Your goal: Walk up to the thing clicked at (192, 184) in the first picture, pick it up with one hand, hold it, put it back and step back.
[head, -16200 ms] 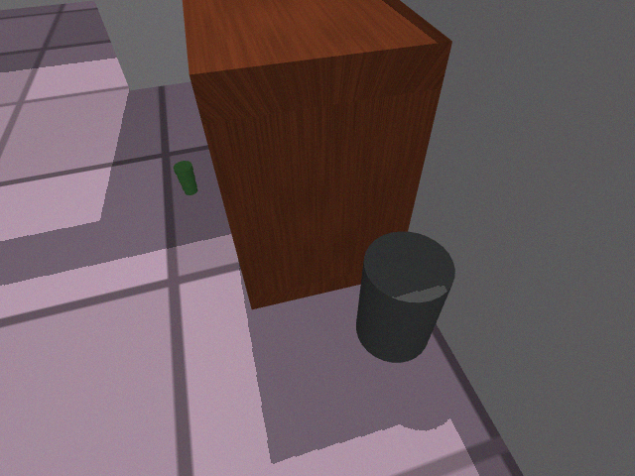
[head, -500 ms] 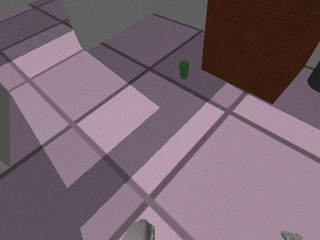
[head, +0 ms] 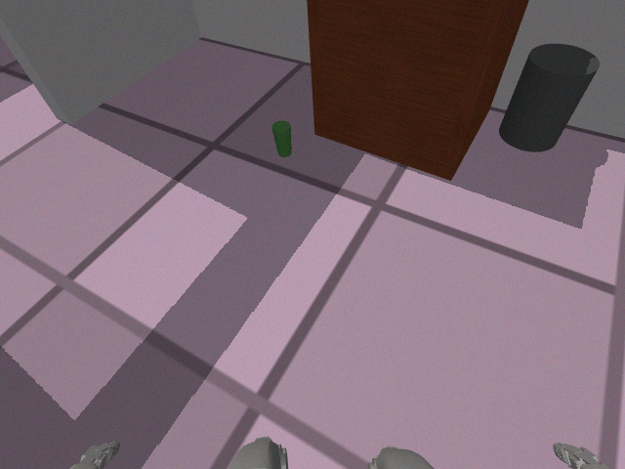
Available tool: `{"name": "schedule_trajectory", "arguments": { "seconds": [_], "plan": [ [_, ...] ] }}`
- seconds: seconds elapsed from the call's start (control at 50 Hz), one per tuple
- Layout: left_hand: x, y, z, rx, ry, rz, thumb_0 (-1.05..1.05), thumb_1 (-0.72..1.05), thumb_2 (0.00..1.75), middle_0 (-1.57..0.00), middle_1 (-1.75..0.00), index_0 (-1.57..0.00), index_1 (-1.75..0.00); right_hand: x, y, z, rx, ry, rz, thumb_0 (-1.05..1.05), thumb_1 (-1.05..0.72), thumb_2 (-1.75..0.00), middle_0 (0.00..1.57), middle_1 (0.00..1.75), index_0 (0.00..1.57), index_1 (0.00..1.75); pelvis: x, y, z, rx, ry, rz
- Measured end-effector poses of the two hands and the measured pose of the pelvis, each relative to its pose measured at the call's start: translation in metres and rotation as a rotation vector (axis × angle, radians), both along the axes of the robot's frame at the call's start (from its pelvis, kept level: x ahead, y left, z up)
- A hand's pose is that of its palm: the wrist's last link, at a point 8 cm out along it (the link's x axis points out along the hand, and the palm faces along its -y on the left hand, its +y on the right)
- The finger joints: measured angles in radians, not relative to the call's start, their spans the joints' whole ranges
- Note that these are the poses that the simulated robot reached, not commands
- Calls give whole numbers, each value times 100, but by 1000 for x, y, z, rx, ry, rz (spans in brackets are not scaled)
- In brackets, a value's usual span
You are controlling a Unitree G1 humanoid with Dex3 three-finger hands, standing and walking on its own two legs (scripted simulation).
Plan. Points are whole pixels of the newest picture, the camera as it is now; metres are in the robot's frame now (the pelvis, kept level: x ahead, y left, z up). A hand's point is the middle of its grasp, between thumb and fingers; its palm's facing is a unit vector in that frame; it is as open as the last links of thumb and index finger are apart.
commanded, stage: walk up
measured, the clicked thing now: (283, 140) +1.54 +0.19 -0.65
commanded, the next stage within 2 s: stand in 1.22 s
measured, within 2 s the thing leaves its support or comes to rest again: neither
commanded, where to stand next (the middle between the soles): +0.06 +0.02 m, yaw -4 degrees
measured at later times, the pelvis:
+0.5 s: pelvis -0.02 +0.02 +0.03, yaw -5 degrees
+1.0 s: pelvis +0.00 +0.02 +0.05, yaw -7 degrees
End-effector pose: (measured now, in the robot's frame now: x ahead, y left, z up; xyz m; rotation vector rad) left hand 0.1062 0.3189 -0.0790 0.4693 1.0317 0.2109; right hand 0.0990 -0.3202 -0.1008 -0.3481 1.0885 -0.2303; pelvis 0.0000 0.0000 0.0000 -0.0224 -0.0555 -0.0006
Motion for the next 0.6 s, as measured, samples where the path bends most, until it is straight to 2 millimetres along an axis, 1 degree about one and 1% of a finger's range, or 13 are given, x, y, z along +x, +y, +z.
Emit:
{"name": "schedule_trajectory", "arguments": {
  "seconds": [0.08,0.16,0.2,0.26,0.32,0.38,0.44,0.5,0.6],
  "plan": [
    [-5,-7,2,-9,21,-23,1,90,90,-20,-30,-21,-30,-30,-3,-2,13,47,-49,1,-90,-90,21,30,21,30,-8,2,5,32,9,-33],
    [-7,-5,-1,-26,38,-44,1,90,90,-21,-30,-21,-30,-62,0,-2,3,96,-70,1,-90,-90,21,30,21,30,-17,11,6,29,28,-50],
    [-7,-1,-5,-41,41,-47,1,90,90,-21,-30,-21,-30,-78,5,-3,-5,124,-80,1,-90,-90,21,30,20,30,-20,17,6,29,33,-52],
    [-8,2,-9,-67,55,-28,1,90,90,-21,-30,-21,-30,-104,19,3,-4,158,-91,1,-90,-90,21,30,20,30,-22,22,11,64,20,-65],
    [-9,2,-8,-87,68,-30,1,90,90,-20,-30,-21,-30,-122,26,9,6,189,-106,1,-90,-90,21,30,21,30,-20,23,17,30,20,-66],
    [-11,4,-10,-95,71,-22,1,90,90,-20,-30,-21,-30,-126,29,12,12,190,-118,1,-90,-90,21,30,21,30,-20,20,19,29,7,-83],
    [-13,3,-8,-99,82,-5,1,90,90,-20,-30,-20,-30,-122,29,13,19,177,-116,1,-90,-90,21,30,21,30,-21,18,22,29,4,-80],
    [-17,-2,-4,-106,99,4,1,90,90,-20,-30,-20,-30,-111,27,13,26,165,-109,1,-90,-90,21,30,21,30,-19,17,26,27,9,-82],
    [-21,-8,3,-105,136,13,1,90,90,-20,-30,-20,-30,-83,23,13,40,120,-96,1,-90,-90,21,30,21,30,-12,16,31,34,23,-87]
  ]
}}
